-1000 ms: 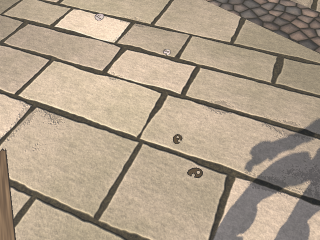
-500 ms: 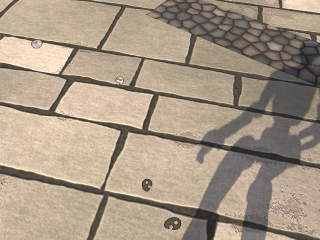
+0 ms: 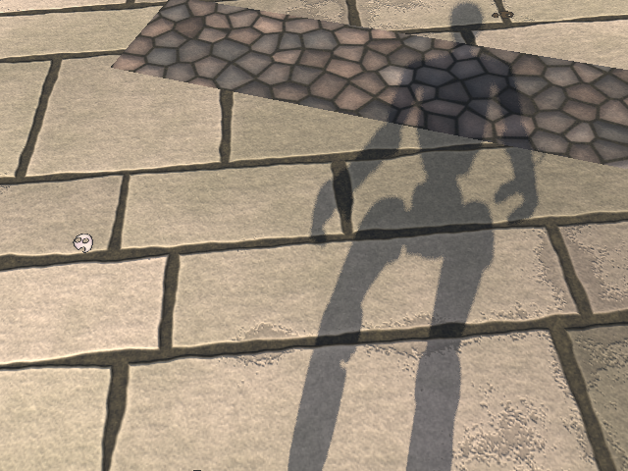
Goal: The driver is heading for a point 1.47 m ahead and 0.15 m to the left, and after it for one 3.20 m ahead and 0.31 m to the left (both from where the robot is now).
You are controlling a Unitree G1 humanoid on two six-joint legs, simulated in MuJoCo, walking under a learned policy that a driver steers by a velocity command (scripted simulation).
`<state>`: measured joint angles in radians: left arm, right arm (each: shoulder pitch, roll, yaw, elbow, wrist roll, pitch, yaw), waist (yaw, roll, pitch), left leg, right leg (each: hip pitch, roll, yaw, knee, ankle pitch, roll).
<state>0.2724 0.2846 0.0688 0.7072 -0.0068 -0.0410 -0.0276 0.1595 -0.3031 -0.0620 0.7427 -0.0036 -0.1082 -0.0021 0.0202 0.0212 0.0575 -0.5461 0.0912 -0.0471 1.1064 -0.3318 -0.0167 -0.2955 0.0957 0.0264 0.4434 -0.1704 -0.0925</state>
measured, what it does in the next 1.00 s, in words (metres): walks ahead: left foot, then right foot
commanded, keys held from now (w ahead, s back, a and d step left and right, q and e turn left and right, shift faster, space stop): w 0.76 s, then no key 0.24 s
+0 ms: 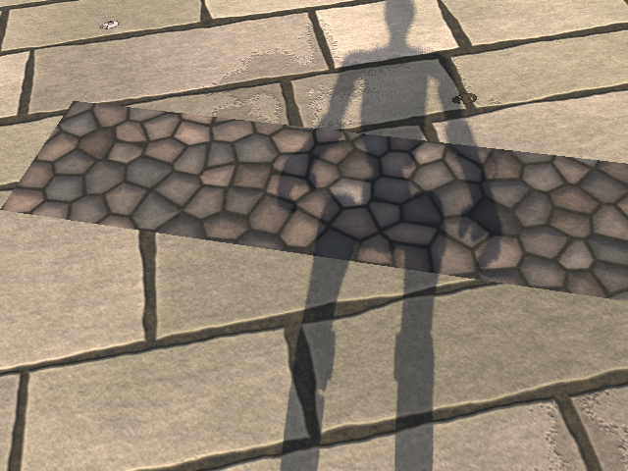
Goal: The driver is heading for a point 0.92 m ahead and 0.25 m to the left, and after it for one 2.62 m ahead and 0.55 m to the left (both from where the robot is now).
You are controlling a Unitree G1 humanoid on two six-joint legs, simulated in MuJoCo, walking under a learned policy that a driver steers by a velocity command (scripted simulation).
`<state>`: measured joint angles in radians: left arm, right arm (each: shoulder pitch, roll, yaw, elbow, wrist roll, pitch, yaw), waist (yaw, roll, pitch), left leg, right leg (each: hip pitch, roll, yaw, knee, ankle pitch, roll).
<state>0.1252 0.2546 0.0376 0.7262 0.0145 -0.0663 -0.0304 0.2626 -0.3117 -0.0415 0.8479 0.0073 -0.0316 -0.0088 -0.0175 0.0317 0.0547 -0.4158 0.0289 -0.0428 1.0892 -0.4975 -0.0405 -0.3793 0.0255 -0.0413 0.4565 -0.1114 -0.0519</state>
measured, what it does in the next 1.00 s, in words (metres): walks ahead: left foot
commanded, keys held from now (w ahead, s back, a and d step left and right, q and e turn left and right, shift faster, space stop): no key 0.76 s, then w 0.24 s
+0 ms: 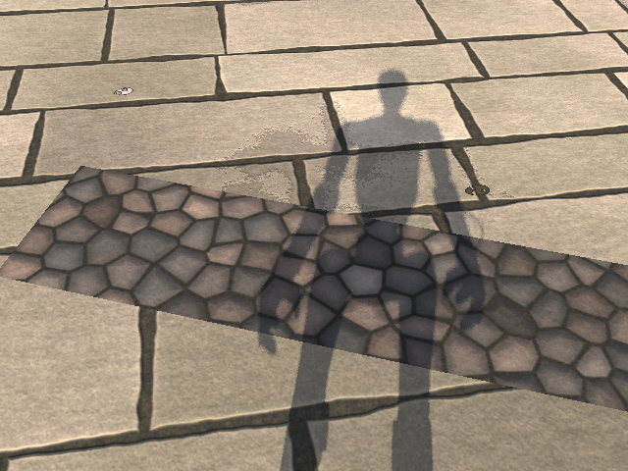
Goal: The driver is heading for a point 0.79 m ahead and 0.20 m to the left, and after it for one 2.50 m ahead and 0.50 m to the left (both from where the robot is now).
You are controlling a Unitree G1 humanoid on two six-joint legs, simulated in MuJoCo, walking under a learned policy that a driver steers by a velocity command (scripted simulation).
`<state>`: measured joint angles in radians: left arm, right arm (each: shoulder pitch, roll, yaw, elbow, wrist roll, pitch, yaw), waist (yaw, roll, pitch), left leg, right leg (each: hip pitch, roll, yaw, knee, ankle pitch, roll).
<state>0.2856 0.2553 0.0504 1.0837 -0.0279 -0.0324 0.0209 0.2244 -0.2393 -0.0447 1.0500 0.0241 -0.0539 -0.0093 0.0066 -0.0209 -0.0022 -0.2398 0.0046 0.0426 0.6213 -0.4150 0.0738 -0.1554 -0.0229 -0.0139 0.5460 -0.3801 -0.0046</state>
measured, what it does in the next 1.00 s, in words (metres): walks ahead: right foot, then left foot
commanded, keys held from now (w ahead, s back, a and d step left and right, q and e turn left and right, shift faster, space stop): w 0.42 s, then w+q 0.36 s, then q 0.22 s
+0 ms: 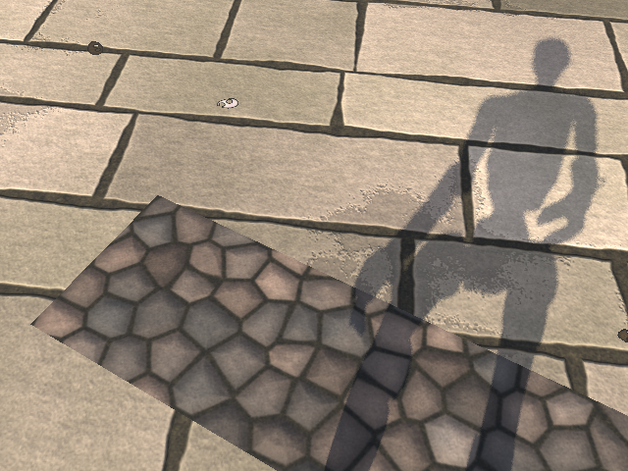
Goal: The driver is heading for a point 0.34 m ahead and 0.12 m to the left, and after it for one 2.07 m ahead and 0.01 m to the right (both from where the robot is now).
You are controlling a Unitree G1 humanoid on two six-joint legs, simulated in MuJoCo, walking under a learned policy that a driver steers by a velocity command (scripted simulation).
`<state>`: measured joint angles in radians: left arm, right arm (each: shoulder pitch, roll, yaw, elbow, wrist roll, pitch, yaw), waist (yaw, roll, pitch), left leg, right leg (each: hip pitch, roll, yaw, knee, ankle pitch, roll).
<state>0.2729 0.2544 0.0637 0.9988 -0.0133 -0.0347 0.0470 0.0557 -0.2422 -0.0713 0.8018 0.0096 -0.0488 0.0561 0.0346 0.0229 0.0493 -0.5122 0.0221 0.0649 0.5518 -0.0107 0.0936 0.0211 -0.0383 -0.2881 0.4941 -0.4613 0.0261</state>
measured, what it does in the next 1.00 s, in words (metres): walks ahead, turning left: right foot, then left foot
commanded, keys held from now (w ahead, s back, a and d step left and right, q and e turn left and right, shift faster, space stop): q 0.66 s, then w+q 0.18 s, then e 0.16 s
